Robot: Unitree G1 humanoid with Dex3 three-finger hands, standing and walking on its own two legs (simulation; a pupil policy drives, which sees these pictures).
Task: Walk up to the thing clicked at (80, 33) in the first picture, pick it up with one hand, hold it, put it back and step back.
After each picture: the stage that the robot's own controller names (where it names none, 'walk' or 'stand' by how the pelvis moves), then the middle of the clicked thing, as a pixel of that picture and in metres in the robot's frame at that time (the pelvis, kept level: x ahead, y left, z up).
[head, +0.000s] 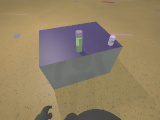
stand; (79, 42) +0.78 +0.17 -0.03
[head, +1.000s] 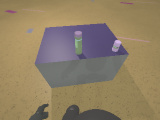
rise first; (78, 43) +0.71 +0.19 -0.01
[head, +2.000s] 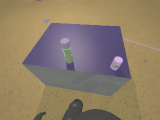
stand; (67, 52) +0.52 +0.27 -0.01
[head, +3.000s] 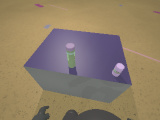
stand; (71, 56) +0.53 +0.21 -0.02
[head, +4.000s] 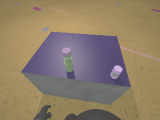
stand; (68, 60) +0.49 +0.22 -0.03
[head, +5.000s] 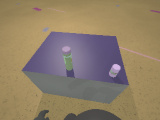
stand; (68, 59) +0.51 +0.23 -0.03
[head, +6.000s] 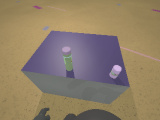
stand; (68, 59) +0.50 +0.22 -0.03
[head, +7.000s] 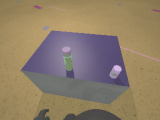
stand; (68, 59) +0.50 +0.22 -0.03
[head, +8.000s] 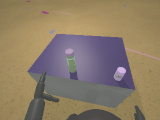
rise first; (71, 61) +0.49 +0.22 -0.03
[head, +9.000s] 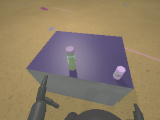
go down; (71, 59) +0.51 +0.22 -0.03
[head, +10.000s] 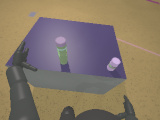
go down; (62, 52) +0.51 +0.21 +0.00
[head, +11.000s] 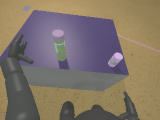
go down; (60, 47) +0.51 +0.21 +0.04
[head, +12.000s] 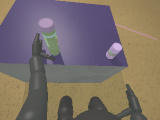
close in; (51, 40) +0.52 +0.22 +0.07
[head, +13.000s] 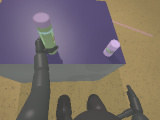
close; (47, 37) +0.52 +0.22 +0.08
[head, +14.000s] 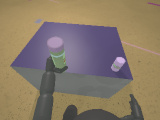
lift; (59, 58) +0.36 +0.20 +0.15
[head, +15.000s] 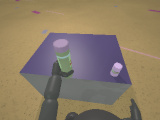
hold; (65, 61) +0.33 +0.17 +0.18
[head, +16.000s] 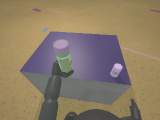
hold; (65, 61) +0.32 +0.17 +0.17
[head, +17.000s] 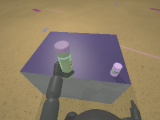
hold; (65, 62) +0.33 +0.17 +0.16
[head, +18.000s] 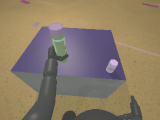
crouch; (60, 46) +0.43 +0.20 +0.18
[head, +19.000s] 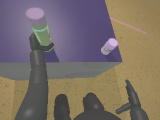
lower; (43, 34) +0.52 +0.23 +0.07
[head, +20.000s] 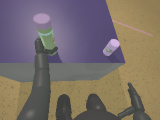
lower; (47, 38) +0.51 +0.21 +0.08
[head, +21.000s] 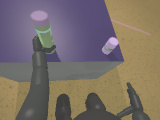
lower; (45, 36) +0.52 +0.22 +0.09
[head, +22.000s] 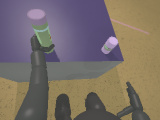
lower; (43, 35) +0.52 +0.22 +0.09
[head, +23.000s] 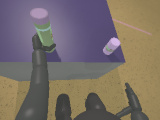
loosen; (45, 35) +0.52 +0.22 +0.09
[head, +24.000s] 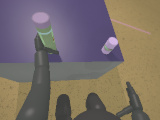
withdraw; (47, 37) +0.52 +0.20 +0.09
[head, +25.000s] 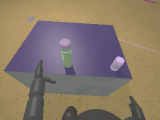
sink last; (66, 55) +0.48 +0.18 +0.04
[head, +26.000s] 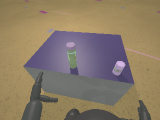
stand; (72, 56) +0.52 +0.20 +0.03
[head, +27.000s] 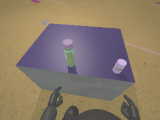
stand; (69, 54) +0.49 +0.20 +0.04
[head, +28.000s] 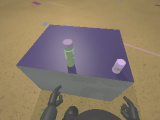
stand; (69, 54) +0.50 +0.20 +0.04
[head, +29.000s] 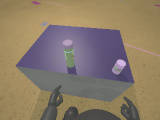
stand; (69, 55) +0.49 +0.20 +0.04
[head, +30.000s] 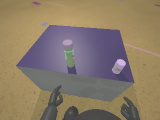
stand; (69, 54) +0.49 +0.20 +0.04
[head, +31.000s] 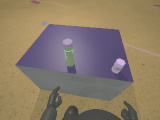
stand; (69, 54) +0.50 +0.20 +0.04
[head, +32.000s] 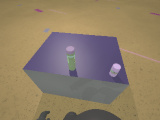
stand; (71, 59) +0.52 +0.20 -0.02
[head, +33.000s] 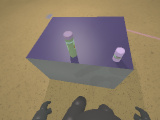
walk; (71, 45) +0.57 +0.23 +0.00
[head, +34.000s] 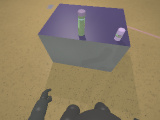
walk; (81, 24) +0.87 +0.15 +0.00
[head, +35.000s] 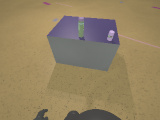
stand; (81, 27) +1.08 +0.20 -0.01
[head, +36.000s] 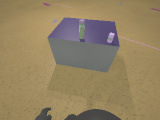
stand; (81, 29) +1.07 +0.18 -0.03
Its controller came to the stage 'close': yes
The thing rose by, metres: 0.20
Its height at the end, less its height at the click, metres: +0.00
